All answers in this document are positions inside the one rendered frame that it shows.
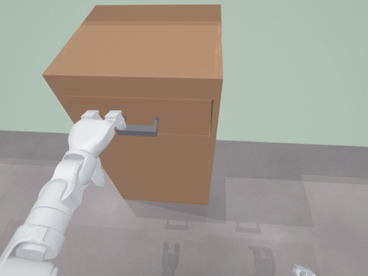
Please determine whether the robot left hand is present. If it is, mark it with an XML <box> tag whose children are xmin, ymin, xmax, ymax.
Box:
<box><xmin>68</xmin><ymin>110</ymin><xmax>126</xmax><ymax>187</ymax></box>

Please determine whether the handle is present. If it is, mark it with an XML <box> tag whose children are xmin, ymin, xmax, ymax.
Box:
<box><xmin>116</xmin><ymin>116</ymin><xmax>159</xmax><ymax>137</ymax></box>

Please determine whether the robot right hand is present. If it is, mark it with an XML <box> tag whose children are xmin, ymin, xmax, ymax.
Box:
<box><xmin>292</xmin><ymin>264</ymin><xmax>315</xmax><ymax>276</ymax></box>

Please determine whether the drawer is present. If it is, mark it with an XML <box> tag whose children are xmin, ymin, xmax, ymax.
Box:
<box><xmin>64</xmin><ymin>95</ymin><xmax>212</xmax><ymax>136</ymax></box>

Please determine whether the left robot forearm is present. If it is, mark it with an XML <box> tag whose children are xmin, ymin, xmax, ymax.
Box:
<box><xmin>0</xmin><ymin>149</ymin><xmax>97</xmax><ymax>268</ymax></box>

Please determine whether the cabinet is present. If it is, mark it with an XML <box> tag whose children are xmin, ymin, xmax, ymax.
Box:
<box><xmin>42</xmin><ymin>5</ymin><xmax>223</xmax><ymax>205</ymax></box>

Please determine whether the robot left upper arm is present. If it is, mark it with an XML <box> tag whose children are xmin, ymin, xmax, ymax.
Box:
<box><xmin>0</xmin><ymin>255</ymin><xmax>59</xmax><ymax>276</ymax></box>

